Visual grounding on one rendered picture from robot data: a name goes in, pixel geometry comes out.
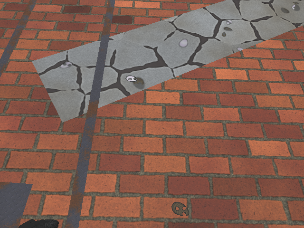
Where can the left robot hand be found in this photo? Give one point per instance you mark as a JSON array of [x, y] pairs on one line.
[[42, 223]]

